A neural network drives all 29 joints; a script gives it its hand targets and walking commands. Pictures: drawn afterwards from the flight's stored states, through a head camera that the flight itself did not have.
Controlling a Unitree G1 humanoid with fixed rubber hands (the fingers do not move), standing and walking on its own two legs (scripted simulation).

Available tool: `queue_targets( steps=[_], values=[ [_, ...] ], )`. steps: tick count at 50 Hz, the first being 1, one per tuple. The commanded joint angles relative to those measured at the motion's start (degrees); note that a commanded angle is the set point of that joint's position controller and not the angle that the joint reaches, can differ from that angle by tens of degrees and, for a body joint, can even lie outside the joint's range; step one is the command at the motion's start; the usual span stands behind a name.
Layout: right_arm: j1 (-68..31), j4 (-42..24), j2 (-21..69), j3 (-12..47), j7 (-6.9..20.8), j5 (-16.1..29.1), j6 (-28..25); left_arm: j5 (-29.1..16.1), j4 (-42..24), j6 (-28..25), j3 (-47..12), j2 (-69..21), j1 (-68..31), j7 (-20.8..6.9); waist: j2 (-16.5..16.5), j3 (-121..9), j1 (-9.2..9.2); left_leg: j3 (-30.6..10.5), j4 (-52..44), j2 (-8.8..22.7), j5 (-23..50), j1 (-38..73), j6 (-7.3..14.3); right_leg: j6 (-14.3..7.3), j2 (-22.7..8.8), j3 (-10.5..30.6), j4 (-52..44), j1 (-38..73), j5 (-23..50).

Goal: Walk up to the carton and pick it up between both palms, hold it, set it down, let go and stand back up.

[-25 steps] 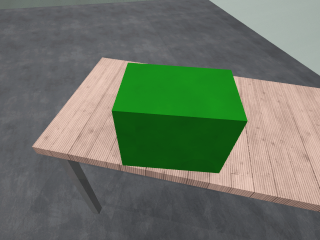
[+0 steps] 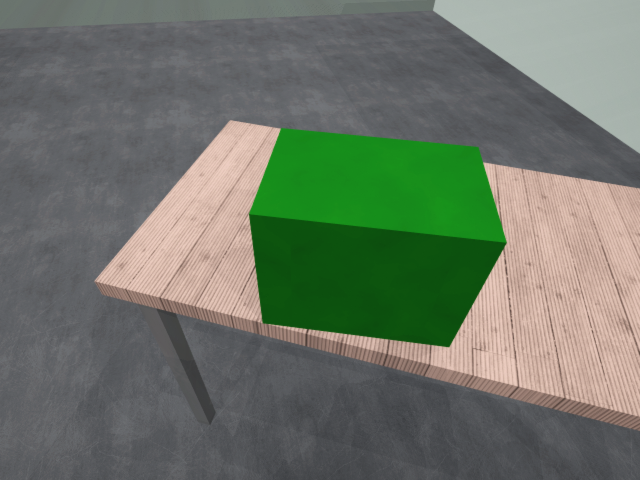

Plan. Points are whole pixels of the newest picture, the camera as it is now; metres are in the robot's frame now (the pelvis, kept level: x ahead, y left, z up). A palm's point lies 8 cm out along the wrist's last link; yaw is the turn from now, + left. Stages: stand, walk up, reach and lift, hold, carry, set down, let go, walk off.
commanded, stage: stand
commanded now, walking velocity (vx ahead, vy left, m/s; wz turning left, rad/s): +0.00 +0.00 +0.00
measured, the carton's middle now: (366, 238) +0.46 -0.05 +0.06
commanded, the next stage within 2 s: none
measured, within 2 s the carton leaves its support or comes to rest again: neither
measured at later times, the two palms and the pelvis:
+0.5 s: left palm out of the picture -0.03 +0.20 -0.15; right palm out of the picture -0.01 -0.22 -0.14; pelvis +0.00 -0.02 +0.00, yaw +1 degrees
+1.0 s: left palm out of the picture -0.03 +0.18 -0.15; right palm out of the picture +0.00 -0.23 -0.15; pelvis +0.01 -0.03 +0.00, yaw +2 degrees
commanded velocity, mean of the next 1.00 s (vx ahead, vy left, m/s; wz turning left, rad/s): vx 0.00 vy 0.00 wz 0.00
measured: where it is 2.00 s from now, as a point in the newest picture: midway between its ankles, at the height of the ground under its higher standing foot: outside the picture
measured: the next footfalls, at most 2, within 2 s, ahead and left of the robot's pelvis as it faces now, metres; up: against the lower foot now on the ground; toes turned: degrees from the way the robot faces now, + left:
none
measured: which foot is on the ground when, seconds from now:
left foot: down 0.00-1.00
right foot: down 0.00-1.00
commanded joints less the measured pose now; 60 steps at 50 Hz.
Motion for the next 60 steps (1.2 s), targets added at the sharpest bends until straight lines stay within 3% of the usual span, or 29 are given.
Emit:
queue_targets(
  steps=[1, 35, 60],
  values=[
    [3.32, -1.19, -5.48, -1.28, -0.45, 0.06, -0.7, -0.07, -0.43, -0.7, 0.93, 4.58, 3.25, 0.44, 1.83, 4.38, -0.24, -7.63, -7.48, 5.59, -6.0, -6.98, 2.23, -1.52, -5.97, 8.91, -6.51, 2.35, -5.3],
    [3.18, 6.78, -0.85, 0.07, -1.7, 0.47, 0.21, -0.66, 4.47, 0.0, 0.15, 1.18, 3.8, 1.37, 1.3, 6.06, -0.13, -4.49, -3.68, 4.5, 1.46, -4.53, 0.42, -2.29, -6.91, 8.49, -7.83, 1.57, -5.61],
    [1.99, 10.02, 0.13, 0.34, -2.15, 0.71, 0.62, -0.81, 5.31, -0.17, -0.33, -0.24, 4.65, 1.66, 1.4, 6.69, -0.13, -3.54, -3.12, 4.85, 5.05, -1.72, -0.56, -2.67, -7.18, 7.42, -8.21, 3.46, -1.04]
  ],
)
